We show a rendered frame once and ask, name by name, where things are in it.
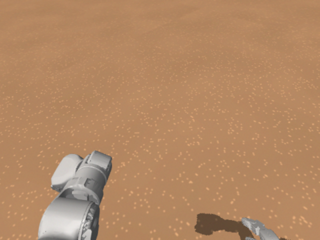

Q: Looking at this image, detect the left robot arm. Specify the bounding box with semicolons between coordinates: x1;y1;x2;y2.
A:
38;150;112;240

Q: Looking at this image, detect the right robot hand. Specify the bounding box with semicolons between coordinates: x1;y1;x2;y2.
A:
241;217;280;240

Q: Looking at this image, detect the left robot hand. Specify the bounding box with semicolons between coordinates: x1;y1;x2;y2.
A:
50;153;83;193

